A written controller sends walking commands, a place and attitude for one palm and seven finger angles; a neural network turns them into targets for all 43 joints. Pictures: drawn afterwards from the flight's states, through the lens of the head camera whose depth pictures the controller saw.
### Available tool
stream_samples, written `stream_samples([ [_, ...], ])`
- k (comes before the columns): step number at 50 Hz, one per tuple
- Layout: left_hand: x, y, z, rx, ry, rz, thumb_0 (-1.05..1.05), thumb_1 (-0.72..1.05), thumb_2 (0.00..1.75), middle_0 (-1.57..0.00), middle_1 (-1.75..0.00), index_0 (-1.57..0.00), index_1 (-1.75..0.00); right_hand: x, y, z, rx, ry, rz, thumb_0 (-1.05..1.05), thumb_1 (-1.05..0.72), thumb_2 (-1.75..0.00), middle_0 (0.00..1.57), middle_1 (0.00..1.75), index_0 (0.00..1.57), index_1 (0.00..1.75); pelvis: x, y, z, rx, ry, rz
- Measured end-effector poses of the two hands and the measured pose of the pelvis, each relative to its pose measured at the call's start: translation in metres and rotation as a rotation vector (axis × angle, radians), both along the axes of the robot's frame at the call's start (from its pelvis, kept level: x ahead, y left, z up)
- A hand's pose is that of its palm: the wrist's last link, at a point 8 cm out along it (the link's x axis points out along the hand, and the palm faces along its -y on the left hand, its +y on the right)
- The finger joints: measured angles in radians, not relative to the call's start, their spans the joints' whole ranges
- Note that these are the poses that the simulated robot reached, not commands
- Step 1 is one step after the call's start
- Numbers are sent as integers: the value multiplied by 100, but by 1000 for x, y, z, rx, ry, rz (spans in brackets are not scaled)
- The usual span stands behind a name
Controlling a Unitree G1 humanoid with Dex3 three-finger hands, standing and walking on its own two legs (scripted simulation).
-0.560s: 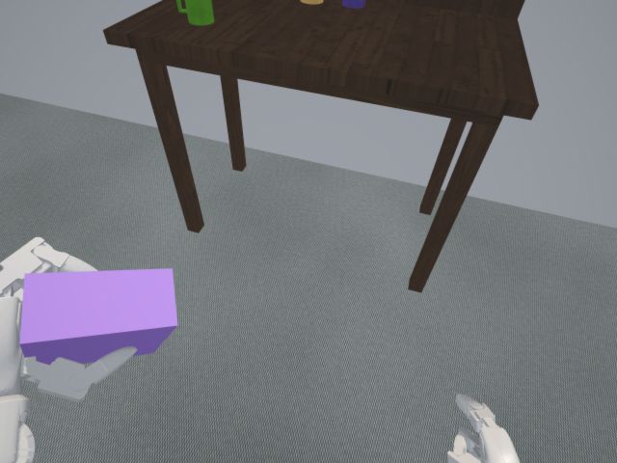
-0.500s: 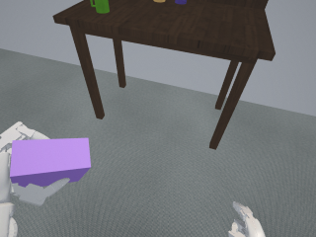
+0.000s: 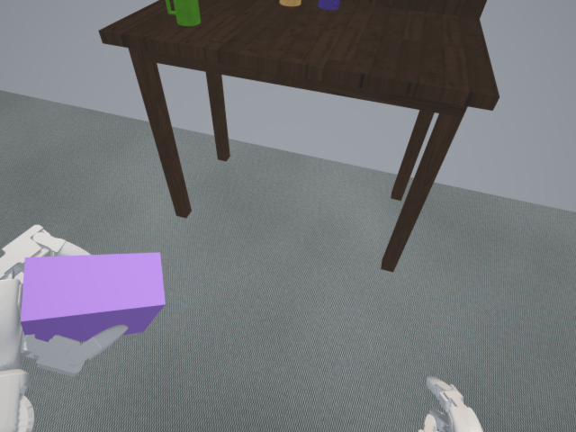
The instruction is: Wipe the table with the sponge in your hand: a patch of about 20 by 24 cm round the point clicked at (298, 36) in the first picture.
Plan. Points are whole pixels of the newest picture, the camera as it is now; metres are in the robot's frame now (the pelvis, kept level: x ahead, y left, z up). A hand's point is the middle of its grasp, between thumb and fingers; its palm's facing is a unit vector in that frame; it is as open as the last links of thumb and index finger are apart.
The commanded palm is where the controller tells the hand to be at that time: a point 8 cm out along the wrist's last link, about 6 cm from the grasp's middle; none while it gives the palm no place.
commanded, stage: walk to a spot facing it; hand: left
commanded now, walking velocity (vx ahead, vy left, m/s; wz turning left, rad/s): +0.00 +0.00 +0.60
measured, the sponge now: (113, 299) +0.22 +0.21 +0.14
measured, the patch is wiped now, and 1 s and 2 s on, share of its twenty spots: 0.00 0.00 0.00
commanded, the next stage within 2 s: none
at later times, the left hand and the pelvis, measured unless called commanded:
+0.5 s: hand (30, 363) +0.14 +0.24 +0.16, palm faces +0.52 -0.74 -0.43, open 10.0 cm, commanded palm +0.08 +0.28 +0.18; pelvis -0.01 -0.02 -0.01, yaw +12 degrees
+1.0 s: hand out of the picture +0.08 +0.30 +0.19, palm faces +0.76 -0.49 -0.43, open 10.0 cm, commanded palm +0.03 +0.32 +0.18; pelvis +0.03 +0.00 +0.00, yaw +30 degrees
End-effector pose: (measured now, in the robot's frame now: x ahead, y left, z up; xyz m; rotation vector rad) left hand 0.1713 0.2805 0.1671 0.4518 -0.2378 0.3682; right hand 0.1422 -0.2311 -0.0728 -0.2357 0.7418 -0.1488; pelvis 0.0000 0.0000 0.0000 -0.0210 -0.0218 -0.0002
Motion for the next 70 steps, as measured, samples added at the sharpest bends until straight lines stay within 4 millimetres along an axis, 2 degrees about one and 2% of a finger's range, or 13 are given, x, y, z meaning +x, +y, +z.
stream_samples([
  [6, -5, 4, 1, 12, -11, 3, -1, -48, 98, -75, -133, -75, -134, 1, 2, -4, -6, 14, 15, 1, -91, -90, 21, 30, 20, 30, -2, 3, -4, -6, 11, 35],
  [16, -29, 14, 2, 66, 3, 68, -1, -48, 99, -75, -133, -75, -134, 13, 16, -15, 2, 26, 87, 1, -91, -90, 20, 30, 20, 30, -8, -1, -11, -1, 28, 98],
  [21, -50, 2, 9, 71, 12, 115, -1, -48, 99, -75, -133, -75, -134, 23, 21, -20, 45, 28, 169, 1, -91, -90, 21, 30, 20, 30, -11, -16, -10, -14, 24, 153],
  [26, -78, -7, 12, 56, 3, 172, -1, -48, 99, -75, -133, -75, -134, 35, 16, -20, 32, 49, 228, 1, -91, -90, 21, 30, 20, 30, -11, -24, -8, 13, 14, 235],
  [33, -119, 21, 4, 22, 12, 344, -1, -48, 99, -75, -133, -75, -134, 61, 21, -4, -73, 52, 320, 2, -91, -90, 21, 30, 20, 30, -6, -19, -1, 37, 25, 363],
  [39, -146, 47, 0, -4, -104, 450, -1, -48, 99, -75, -133, -75, -134, 94, 58, 3, -131, -44, 418, 2, -91, -90, 20, 30, 20, 30, -10, 1, -16, 45, 22, 429],
  [43, -145, 51, 12, 64, -113, 455, -1, -48, 99, -75, -133, -75, -134, 102, 98, 3, -23, -55, 475, 1, -91, -90, 20, 30, 20, 30, -4, 1, -12, 27, 6, 481],
  [46, -145, 46, 27, 99, -113, 457, -1, -48, 99, -75, -133, -75, -134, 104, 123, 1, 61, -31, 522, 1, -91, -90, 20, 30, 20, 30, 6, -1, -5, 12, 10, 509],
  [51, -141, 32, 37, 138, -49, 507, -1, -48, 99, -75, -133, -75, -134, 115, 144, -15, 153, 21, 582, 1, -90, -90, 21, 30, 20, 30, 33, -4, -3, 18, 17, 529],
  [54, -131, 27, 31, 159, 7, 569, -1, -48, 99, -75, -133, -75, -134, 131, 144, -35, 173, 57, 616, 1, -90, -90, 21, 30, 20, 30, 54, -10, -11, 32, 15, 552],
  [58, -115, 22, 12, 107, 42, 646, -1, -48, 99, -75, -133, -75, -134, 163, 132, -58, 122, 122, 663, 1, -90, -90, 21, 30, 20, 30, 72, -20, -19, 48, -7, 616],
  [63, -95, 14, 7, 48, 103, 650, -1, -48, 99, -76, -133, -75, -134, 209, 109, -40, 40, 124, 649, 2, -91, -90, 21, 30, 20, 30, 95, -23, -3, 79, 9, 637],
  [70, -67, 20, 36, 138, 95, 624, -1, -48, 99, -76, -133, -76, -134, 268, 97, -10, -43, 76, 636, 2, -91, -90, 20, 30, 20, 30, 131, -18, 10, 85, 53, 687],
])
